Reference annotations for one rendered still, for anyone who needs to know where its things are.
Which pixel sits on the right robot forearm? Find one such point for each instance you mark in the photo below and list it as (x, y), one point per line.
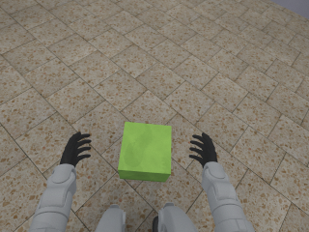
(226, 210)

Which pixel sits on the robot thigh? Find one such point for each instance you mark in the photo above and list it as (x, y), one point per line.
(113, 220)
(174, 219)

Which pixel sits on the left robot hand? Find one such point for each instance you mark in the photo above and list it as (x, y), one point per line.
(71, 152)

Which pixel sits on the left robot forearm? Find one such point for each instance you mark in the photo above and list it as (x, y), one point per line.
(53, 211)

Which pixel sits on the carton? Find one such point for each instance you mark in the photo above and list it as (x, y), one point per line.
(145, 152)

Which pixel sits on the robot left thigh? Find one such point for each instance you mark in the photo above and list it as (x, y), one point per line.
(113, 220)

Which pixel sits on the robot right thigh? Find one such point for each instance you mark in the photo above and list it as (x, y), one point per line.
(174, 219)

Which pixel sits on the right robot hand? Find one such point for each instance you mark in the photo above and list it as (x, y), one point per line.
(207, 153)

